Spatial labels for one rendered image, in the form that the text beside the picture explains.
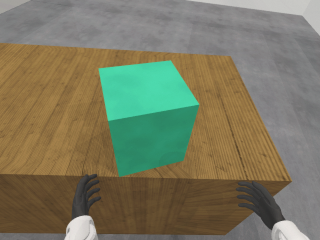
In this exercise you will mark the left robot forearm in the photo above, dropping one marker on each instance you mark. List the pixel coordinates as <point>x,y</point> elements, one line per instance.
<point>81,228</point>

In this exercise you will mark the robot left hand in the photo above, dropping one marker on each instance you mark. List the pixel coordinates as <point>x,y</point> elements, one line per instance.
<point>81,205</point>

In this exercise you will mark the pedestal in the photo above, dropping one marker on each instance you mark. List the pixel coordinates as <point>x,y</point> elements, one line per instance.
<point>54,130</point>

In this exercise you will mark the carton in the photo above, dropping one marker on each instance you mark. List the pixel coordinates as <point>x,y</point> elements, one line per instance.
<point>151,113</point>

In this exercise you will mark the right robot forearm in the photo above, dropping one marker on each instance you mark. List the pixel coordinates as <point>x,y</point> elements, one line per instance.
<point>287,230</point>

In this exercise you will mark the robot right hand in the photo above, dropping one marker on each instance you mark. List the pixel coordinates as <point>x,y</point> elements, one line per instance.
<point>264,204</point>

